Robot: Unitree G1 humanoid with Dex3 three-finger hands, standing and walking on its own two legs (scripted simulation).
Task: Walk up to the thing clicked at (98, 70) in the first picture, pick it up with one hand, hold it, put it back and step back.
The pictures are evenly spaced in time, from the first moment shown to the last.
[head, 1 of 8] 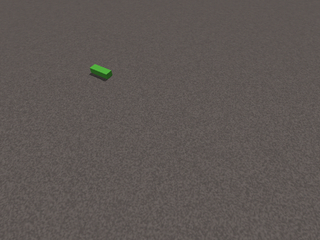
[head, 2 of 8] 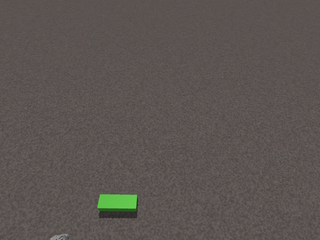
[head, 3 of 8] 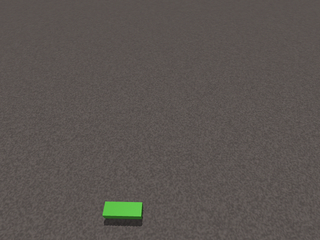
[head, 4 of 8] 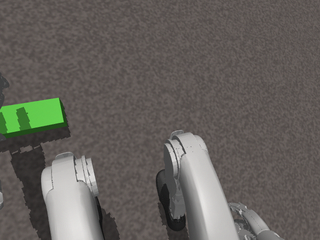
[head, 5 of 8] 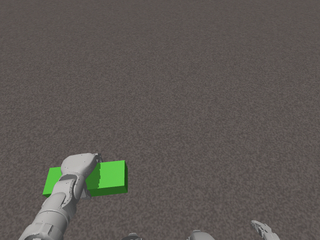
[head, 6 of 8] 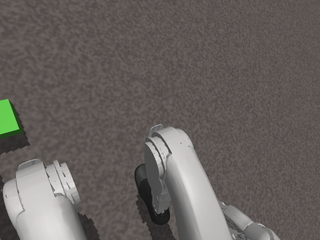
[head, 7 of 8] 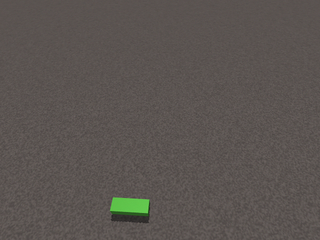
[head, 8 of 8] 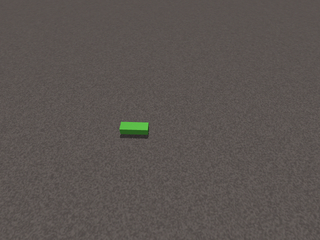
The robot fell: no
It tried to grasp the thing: yes
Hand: left
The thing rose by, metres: 0.67
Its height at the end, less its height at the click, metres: +0.00
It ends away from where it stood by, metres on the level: 0.01
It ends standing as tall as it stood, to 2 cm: yes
